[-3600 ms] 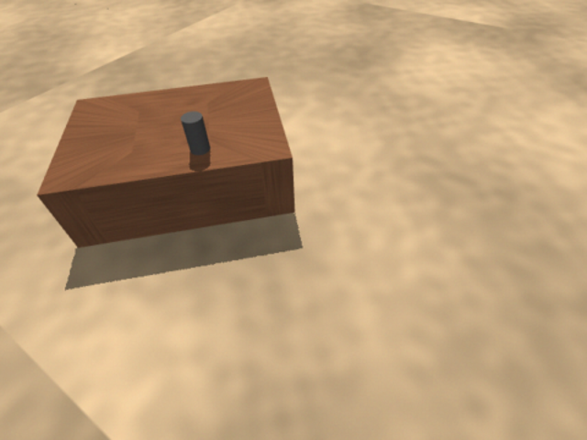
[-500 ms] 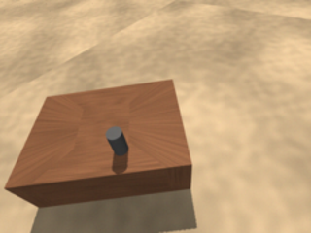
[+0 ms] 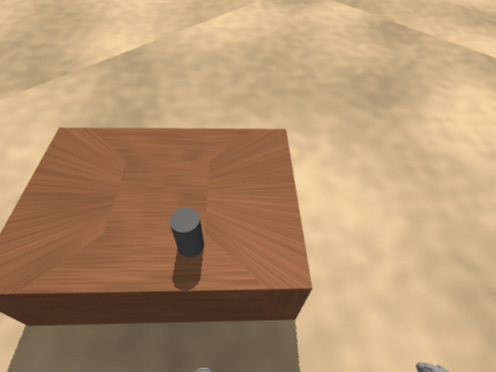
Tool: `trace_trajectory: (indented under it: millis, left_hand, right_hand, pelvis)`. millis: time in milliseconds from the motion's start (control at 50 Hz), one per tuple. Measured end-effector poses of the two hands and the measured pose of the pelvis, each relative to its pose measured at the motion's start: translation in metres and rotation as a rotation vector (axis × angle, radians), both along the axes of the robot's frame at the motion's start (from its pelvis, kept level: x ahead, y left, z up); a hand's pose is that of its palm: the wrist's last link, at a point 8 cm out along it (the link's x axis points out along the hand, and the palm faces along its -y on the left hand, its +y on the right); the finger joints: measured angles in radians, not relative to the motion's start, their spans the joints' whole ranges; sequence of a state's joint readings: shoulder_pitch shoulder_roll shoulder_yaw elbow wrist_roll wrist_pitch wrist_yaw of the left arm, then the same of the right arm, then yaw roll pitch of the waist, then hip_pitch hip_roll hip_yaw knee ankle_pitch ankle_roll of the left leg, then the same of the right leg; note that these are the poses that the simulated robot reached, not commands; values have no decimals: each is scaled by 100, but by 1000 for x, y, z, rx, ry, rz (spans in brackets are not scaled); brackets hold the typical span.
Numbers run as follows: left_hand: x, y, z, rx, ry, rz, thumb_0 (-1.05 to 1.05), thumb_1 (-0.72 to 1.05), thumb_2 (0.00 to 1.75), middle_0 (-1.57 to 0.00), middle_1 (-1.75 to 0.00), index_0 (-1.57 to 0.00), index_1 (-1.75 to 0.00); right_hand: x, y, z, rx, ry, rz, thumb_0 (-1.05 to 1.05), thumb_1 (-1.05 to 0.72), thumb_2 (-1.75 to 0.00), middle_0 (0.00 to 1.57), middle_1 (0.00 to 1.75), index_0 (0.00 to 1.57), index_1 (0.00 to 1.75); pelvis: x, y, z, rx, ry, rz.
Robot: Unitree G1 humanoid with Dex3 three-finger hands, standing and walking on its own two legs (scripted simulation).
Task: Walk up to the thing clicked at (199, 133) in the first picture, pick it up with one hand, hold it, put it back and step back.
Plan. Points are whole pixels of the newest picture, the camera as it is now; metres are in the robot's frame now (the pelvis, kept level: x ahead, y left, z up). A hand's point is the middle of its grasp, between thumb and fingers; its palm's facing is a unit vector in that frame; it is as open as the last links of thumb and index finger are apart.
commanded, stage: walk up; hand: left
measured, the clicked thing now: (188, 233) +0.56 +0.19 -0.35
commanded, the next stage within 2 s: stand in 1.32 s
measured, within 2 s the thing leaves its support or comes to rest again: neither
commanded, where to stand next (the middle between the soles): +0.08 +0.00 m, yaw -1 degrees
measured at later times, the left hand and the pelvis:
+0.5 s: hand out of the picture +0.10 +0.27 -0.13, palm faces -0.06 -0.92 -0.38, open 7.4 cm; pelvis +0.02 +0.01 +0.02, yaw -2 degrees
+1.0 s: hand out of the picture +0.13 +0.25 -0.13, palm faces -0.09 -0.94 -0.34, open 7.4 cm; pelvis +0.03 +0.00 +0.02, yaw -3 degrees
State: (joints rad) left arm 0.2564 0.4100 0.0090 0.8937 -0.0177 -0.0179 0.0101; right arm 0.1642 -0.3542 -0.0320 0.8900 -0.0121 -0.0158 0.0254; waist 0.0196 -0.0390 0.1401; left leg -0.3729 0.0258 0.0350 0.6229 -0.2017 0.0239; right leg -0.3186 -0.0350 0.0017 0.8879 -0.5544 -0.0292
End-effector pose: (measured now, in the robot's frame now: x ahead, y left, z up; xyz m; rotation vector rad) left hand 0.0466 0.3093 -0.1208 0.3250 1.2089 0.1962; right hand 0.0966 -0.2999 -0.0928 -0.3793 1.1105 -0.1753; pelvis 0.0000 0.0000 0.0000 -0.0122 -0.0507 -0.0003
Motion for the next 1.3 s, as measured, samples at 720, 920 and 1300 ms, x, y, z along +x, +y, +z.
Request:
trace_trajectory:
  millis: [720, 920, 1300]
  left_hand:
    - [90, -14, 25, -19, -40, -83, 0, 90, 90, -21, -30, -20, -30]
    - [86, -15, 25, -18, -1, -72, 0, 90, 90, -21, -30, -20, -30]
    - [79, -11, 27, 2, 39, -36, 0, 90, 90, -21, -30, -20, -30]
  right_hand:
    - [-7, 0, 0, 44, 80, -146, 1, -90, -90, 20, 30, 20, 30]
    - [-11, 0, -2, 50, 95, -160, 1, -90, -90, 20, 30, 20, 30]
    - [9, 6, -7, 75, 98, -146, 1, -90, -90, 20, 30, 20, 30]
  pelvis:
    - [29, 7, 22, 8, 2, -47]
    - [32, 6, 23, 9, 6, -51]
    - [43, 4, 25, 10, 13, -47]
